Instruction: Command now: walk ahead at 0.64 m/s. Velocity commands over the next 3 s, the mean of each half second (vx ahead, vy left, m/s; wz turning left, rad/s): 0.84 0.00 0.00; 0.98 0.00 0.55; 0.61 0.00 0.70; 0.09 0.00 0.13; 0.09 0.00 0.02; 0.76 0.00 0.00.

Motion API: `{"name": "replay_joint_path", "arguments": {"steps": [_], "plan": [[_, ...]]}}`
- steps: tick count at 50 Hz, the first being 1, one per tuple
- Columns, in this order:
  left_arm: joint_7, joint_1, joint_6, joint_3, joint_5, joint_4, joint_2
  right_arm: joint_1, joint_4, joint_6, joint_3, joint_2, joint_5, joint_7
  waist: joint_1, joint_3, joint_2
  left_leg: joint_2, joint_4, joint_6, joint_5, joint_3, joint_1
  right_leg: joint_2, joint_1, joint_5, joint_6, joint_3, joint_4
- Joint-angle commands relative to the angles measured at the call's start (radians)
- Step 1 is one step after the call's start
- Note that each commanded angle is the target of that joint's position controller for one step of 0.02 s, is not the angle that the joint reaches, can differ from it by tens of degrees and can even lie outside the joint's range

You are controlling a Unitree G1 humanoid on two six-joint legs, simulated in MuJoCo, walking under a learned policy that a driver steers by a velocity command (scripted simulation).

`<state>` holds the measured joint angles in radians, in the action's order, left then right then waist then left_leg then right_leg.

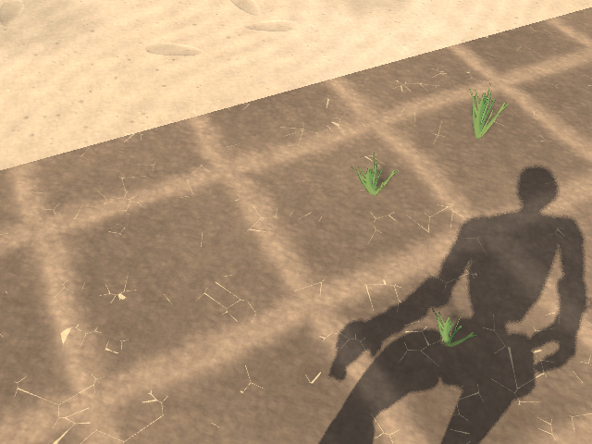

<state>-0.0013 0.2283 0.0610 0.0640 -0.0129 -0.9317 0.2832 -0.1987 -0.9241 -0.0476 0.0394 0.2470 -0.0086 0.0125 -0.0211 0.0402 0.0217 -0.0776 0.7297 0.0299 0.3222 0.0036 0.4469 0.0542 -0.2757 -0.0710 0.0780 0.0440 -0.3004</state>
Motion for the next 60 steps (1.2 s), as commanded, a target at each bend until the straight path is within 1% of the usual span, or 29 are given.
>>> {"name": "replay_joint_path", "arguments": {"steps": [1, 3, 4, 5, 6, 7, 9, 12, 23, 26, 27, 28, 29, 30, 31, 33, 35, 38, 41, 46, 49, 50, 51, 52, 53, 54, 55, 56, 60], "plan": [[0.016, -0.089, -0.013, 0.035, 0.034, 0.074, 0.139, -0.158, 0.0, 0.015, 0.01, 0.04, -0.042, -0.043, 0.097, 0.01, 0.046, 0.063, -0.112, 0.008, -0.028, 0.122, -0.255, -0.228, -0.182, -0.571, 0.1, -0.198, 0.192], [0.018, -0.202, -0.029, 0.03, 0.037, 0.114, 0.11, -0.308, -0.044, 0.014, 0.016, 0.059, -0.031, -0.037, 0.19, -0.059, -0.027, 0.084, -0.246, 0.018, -0.001, 0.159, -0.443, -0.175, -0.378, -0.625, 0.051, -0.128, 0.01], [0.019, -0.258, -0.029, 0.007, 0.047, 0.146, 0.026, -0.425, -0.078, 0.0, 0.024, 0.098, -0.035, -0.025, 0.239, -0.082, -0.219, -0.042, -0.408, 0.05, 0.205, -0.045, -0.548, -0.081, -0.54, -0.572, 0.012, -0.036, -0.319], [0.013, -0.283, -0.018, -0.032, 0.054, 0.166, -0.1, -0.415, -0.056, -0.015, -0.002, 0.078, -0.045, -0.019, 0.2, -0.119, -0.271, -0.218, -0.422, 0.048, 0.366, -0.334, -0.494, 0.024, -0.667, -0.471, 0.008, -0.082, -0.677], [0.026, -0.208, -0.012, -0.027, 0.038, 0.196, -0.075, -0.258, 0.002, -0.01, 0.029, 0.203, -0.041, -0.001, 0.097, -0.132, -0.257, -0.346, -0.673, 0.116, 0.649, -0.68, -0.399, 0.014, -0.773, -0.291, 0.013, -0.168, -0.725], [0.033, -0.153, -0.002, -0.01, 0.043, 0.188, 0.017, -0.155, 0.04, -0.014, 0.052, 0.243, -0.027, 0.002, 0.032, -0.119, -0.181, -0.36, -0.682, 0.149, 0.639, -0.695, -0.38, -0.054, -0.75, -0.17, 0.007, -0.194, -0.769], [0.044, -0.129, 0.001, 0.013, 0.064, 0.149, 0.091, -0.116, 0.051, -0.041, 0.041, 0.177, -0.003, -0.016, 0.016, -0.065, -0.082, -0.224, -0.633, 0.115, 0.372, -0.438, -0.367, -0.087, -0.626, -0.063, -0.041, -0.15, -0.734], [0.063, -0.18, -0.024, 0.007, 0.061, 0.163, 0.05, -0.235, 0.003, -0.067, 0.029, 0.11, 0.0, -0.017, 0.049, -0.084, -0.112, -0.155, -0.676, 0.126, 0.202, -0.276, -0.377, -0.119, -0.584, 0.013, -0.077, -0.059, -0.719], [0.076, -0.457, -0.024, -0.017, 0.046, 0.28, 0.025, -0.398, -0.066, -0.065, 0.04, 0.119, -0.015, -0.007, 0.126, -0.203, -0.148, -0.183, -0.709, 0.141, -0.338, -0.054, -0.607, -0.114, -0.479, -0.017, -0.007, 0.074, -0.325], [0.049, -0.251, -0.019, -0.002, 0.05, 0.24, 0.057, -0.359, -0.084, -0.054, 0.046, 0.164, -0.019, -0.002, 0.002, -0.081, -0.197, -0.19, -0.412, 0.115, -1.089, 0.036, -0.586, 0.003, -0.122, -0.157, 0.07, 0.139, -0.293], [0.034, -0.002, -0.009, 0.016, 0.049, 0.165, 0.09, -0.325, -0.08, -0.048, 0.048, 0.177, -0.016, 0.001, -0.114, 0.034, -0.178, -0.164, -0.157, 0.101, -1.132, 0.055, -0.469, 0.022, 0.177, -0.143, 0.089, 0.116, -0.261], [0.016, 0.222, 0.004, 0.044, 0.068, 0.107, 0.167, -0.294, -0.053, -0.048, 0.04, 0.154, -0.013, 0.0, -0.212, 0.169, -0.097, -0.106, 0.181, 0.094, -0.801, 0.049, -0.185, -0.143, 0.523, -0.312, 0.105, -0.085, -0.261], [0.01, 0.276, 0.012, 0.069, 0.092, 0.099, 0.291, -0.366, 0.01, -0.057, 0.001, -0.027, 0.019, -0.023, -0.128, 0.339, 0.27, 0.08, 0.556, 0.073, 0.114, -0.001, 0.19, -0.469, 0.79, -0.827, 0.145, -0.63, -0.078], [0.019, 0.231, 0.012, 0.059, 0.077, 0.105, 0.229, -0.282, 0.009, -0.068, 0.031, 0.084, 0.029, -0.017, -0.136, 0.319, 0.16, 0.083, 0.668, 0.117, 0.105, -0.144, 0.238, -0.48, 0.66, -0.932, 0.101, -0.821, 0.095], [0.016, 0.138, 0.017, 0.043, 0.079, 0.094, 0.169, -0.184, 0.037, -0.064, 0.044, 0.106, 0.031, -0.014, -0.086, 0.111, 0.09, 0.024, 0.684, 0.122, -0.012, -0.113, 0.298, -0.447, 0.499, -0.758, 0.062, -0.618, 0.077], [0.017, 0.051, 0.033, 0.021, 0.066, 0.085, 0.075, -0.174, 0.02, -0.052, 0.033, 0.057, 0.008, -0.028, -0.014, -0.023, 0.018, -0.045, 0.59, 0.111, -0.129, -0.094, 0.216, -0.367, 0.252, -0.451, 0.02, -0.344, 0.112], [0.014, 0.062, 0.041, -0.001, 0.051, 0.05, 0.002, -0.192, 0.019, -0.017, 0.027, 0.009, -0.012, -0.048, 0.033, -0.073, 0.067, -0.069, 0.573, 0.097, -0.16, -0.084, 0.173, -0.313, 0.147, -0.319, -0.022, -0.174, 0.141], [0.016, 0.097, 0.062, -0.005, 0.028, 0.016, -0.006, -0.068, 0.079, 0.016, 0.022, -0.01, -0.008, -0.067, 0.046, -0.151, 0.045, -0.071, 0.542, 0.083, -0.249, -0.037, 0.277, -0.272, 0.128, -0.069, -0.08, 0.025, 0.18], [0.016, 0.138, 0.075, -0.01, 0.036, -0.003, -0.008, 0.07, 0.141, 0.018, 0.007, -0.01, 0.003, -0.078, 0.038, -0.2, 0.049, -0.029, 0.382, 0.094, -0.384, 0.061, 0.286, -0.216, 0.122, 0.246, -0.098, 0.182, 0.198], [-0.039, 0.194, 0.063, -0.01, 0.03, -0.009, 0.082, 0.152, 0.189, 0.015, -0.004, 0.035, -0.001, -0.09, 0.077, -0.169, 0.039, 0.104, 0.045, 0.146, -0.42, 0.238, 0.1, -0.235, 0.282, 1.008, -0.125, 0.288, 0.094], [-0.073, 0.106, 0.029, 0.019, 0.036, 0.04, 0.178, -0.162, 0.109, 0.036, 0.035, 0.146, 0.0, -0.076, 0.26, 0.008, 0.105, 0.179, 0.036, 0.198, -0.293, 0.224, -0.254, -0.299, 0.304, 1.325, -0.11, 0.258, -0.313], [-0.068, 0.025, 0.013, 0.028, 0.047, 0.072, 0.191, -0.389, 0.041, 0.041, 0.065, 0.199, -0.002, -0.059, 0.362, 0.084, 0.087, 0.165, -0.006, 0.246, -0.21, 0.143, -0.468, -0.306, 0.201, 1.226, -0.089, 0.219, -0.617], [-0.043, -0.028, 0.0, 0.034, 0.041, 0.082, 0.169, -0.454, 0.009, 0.038, 0.091, 0.223, 0.016, -0.038, 0.379, 0.071, -0.051, 0.116, -0.139, 0.307, -0.191, 0.04, -0.604, -0.165, 0.027, 0.463, -0.069, 0.222, -1.064], [-0.018, -0.068, 0.016, -0.011, 0.062, 0.138, 0.002, -0.332, 0.01, 0.042, 0.096, 0.245, 0.025, -0.026, 0.239, -0.063, -0.254, 0.062, -0.051, 0.325, -0.33, -0.145, -0.6, -0.003, -0.331, -0.412, -0.059, 0.146, -1.399], [-0.013, 0.001, 0.041, -0.027, 0.04, 0.256, -0.028, -0.241, 0.054, 0.042, 0.093, 0.294, -0.004, -0.032, 0.106, 0.076, -0.231, -0.079, -0.215, 0.497, -0.207, -0.584, -0.736, 0.0, -0.573, -0.434, -0.087, -0.065, -1.475], [-0.006, -0.011, 0.072, -0.035, 0.054, 0.273, 0.016, -0.219, 0.08, 0.04, 0.091, 0.248, -0.017, -0.025, 0.106, 0.063, -0.103, -0.173, -0.462, 0.491, 0.154, -0.808, -0.687, -0.048, -0.634, -0.391, -0.074, -0.147, -1.36], [-0.001, -0.028, 0.08, -0.026, 0.053, 0.257, 0.067, -0.189, 0.08, 0.033, 0.077, 0.182, -0.025, -0.018, 0.062, -0.065, 0.047, -0.166, -0.542, 0.435, 0.243, -0.779, -0.526, -0.097, -0.613, -0.324, -0.078, -0.149, -1.246], [-0.003, -0.05, 0.069, -0.026, 0.071, 0.25, 0.069, -0.144, 0.081, 0.023, 0.071, 0.171, -0.019, -0.015, 0.016, -0.117, 0.102, -0.112, -0.552, 0.385, 0.18, -0.688, -0.389, -0.124, -0.547, -0.308, -0.09, -0.142, -1.171], [-0.004, -0.1, 0.006, -0.042, 0.074, 0.29, 0.055, -0.107, 0.108, -0.036, 0.067, 0.215, -0.001, -0.004, -0.045, -0.18, 0.126, 0.032, -0.495, 0.325, -0.667, -0.376, -0.024, -0.167, -0.267, -0.249, -0.185, -0.062, -0.793]]}}
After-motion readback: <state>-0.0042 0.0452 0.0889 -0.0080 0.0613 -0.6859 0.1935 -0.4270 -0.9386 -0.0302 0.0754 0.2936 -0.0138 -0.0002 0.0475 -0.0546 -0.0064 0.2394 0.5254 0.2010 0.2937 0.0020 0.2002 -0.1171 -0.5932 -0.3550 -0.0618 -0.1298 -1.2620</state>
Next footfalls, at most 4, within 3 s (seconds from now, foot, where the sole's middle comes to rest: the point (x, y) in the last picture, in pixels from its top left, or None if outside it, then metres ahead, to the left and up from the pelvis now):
0.08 left None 0.08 0.13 -0.78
0.54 right None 0.47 -0.12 -0.78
1.02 left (297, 317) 0.87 0.02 -0.78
1.40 right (284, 205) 1.29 0.07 -0.78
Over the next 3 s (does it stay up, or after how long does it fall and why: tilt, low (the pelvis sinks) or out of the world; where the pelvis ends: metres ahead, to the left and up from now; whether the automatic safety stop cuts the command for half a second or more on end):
stays up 1.40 0.22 -0.04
